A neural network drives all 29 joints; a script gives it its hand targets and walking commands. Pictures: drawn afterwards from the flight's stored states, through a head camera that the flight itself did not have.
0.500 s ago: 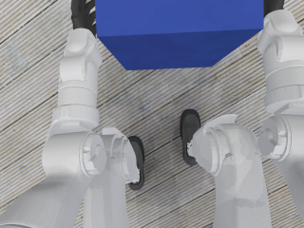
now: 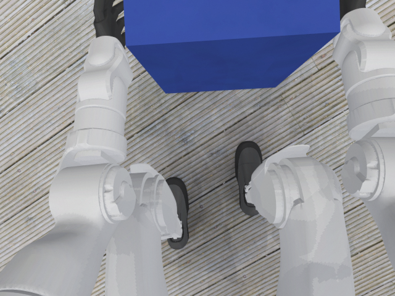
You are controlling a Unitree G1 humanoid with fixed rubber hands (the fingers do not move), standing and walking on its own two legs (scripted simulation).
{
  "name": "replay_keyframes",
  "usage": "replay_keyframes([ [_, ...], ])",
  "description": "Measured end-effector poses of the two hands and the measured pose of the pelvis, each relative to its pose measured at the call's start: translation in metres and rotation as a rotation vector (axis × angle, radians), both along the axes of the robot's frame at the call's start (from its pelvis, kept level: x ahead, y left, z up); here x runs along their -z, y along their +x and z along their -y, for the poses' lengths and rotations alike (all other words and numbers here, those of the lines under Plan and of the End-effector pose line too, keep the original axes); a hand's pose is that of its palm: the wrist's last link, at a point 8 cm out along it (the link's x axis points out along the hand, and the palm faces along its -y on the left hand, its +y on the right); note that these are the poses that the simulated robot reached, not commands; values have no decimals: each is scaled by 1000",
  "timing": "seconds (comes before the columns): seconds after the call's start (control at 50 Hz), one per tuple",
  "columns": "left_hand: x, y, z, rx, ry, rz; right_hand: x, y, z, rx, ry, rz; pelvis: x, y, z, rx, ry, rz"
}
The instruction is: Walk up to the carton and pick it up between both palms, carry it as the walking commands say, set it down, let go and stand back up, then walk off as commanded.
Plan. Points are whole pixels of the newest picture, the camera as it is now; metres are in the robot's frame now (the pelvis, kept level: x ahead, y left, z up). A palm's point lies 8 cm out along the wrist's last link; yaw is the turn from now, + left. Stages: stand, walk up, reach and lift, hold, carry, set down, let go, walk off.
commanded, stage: set down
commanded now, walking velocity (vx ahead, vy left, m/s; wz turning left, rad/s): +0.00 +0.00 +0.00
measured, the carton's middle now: (221, 30) +0.55 -0.10 -0.22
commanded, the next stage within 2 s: none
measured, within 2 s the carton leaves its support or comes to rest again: neither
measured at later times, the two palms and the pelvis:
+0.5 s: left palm (110, 38) +0.54 +0.09 -0.13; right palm (344, 13) +0.51 -0.28 -0.14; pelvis +0.00 +0.00 +0.00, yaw +1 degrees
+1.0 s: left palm (109, 35) +0.55 +0.09 -0.13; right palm (344, 11) +0.51 -0.28 -0.14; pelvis +0.00 +0.00 -0.01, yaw +1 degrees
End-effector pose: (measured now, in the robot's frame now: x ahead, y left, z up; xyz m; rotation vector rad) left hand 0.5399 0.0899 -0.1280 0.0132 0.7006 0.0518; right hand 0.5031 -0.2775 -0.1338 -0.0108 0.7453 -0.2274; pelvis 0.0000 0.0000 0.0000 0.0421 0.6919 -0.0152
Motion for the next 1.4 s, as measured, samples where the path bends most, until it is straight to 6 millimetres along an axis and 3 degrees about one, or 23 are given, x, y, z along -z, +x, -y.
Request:
replay_keyframes([
  [1.12,6,7,-5,52,26,25,8,4,1,12,43,63,5,2,-1,-22,-3,55],
  [1.28,31,-7,-8,77,61,-43,37,-14,0,43,16,-2,1,4,3,-19,3,73],
  [1.4,41,-7,-10,70,61,-34,41,-14,11,73,-6,18,4,7,5,-14,5,73],
])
